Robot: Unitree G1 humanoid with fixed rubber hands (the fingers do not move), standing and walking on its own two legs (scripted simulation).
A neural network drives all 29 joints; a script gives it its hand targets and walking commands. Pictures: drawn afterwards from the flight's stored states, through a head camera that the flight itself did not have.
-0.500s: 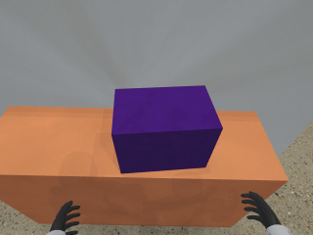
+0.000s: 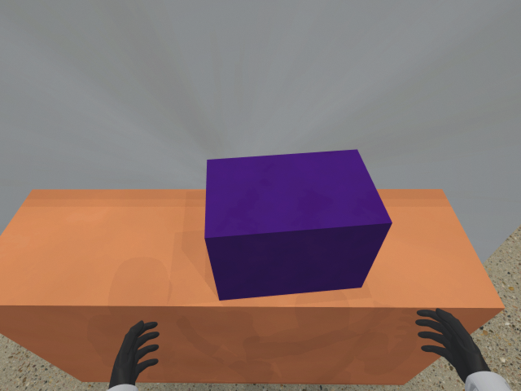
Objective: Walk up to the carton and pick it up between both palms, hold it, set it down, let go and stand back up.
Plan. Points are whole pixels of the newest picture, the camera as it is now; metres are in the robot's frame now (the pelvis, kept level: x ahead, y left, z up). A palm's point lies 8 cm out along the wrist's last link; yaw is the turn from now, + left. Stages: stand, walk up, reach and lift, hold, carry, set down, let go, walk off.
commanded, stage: reach and lift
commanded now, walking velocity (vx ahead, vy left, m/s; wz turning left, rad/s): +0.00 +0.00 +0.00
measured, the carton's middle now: (287, 226) +0.43 -0.02 -0.04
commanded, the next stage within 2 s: none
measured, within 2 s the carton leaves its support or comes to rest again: neither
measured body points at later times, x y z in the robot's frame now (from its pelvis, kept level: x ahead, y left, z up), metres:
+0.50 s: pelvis +0.01 -0.01 -0.01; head +0.01 -0.02 +0.44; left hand +0.22 +0.23 -0.03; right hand +0.23 -0.30 -0.04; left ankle +0.00 +0.13 -0.74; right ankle -0.02 -0.12 -0.74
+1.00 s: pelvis -0.01 -0.01 +0.00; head +0.01 -0.01 +0.45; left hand +0.29 +0.23 +0.01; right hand +0.30 -0.30 +0.02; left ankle +0.00 +0.14 -0.74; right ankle -0.02 -0.12 -0.74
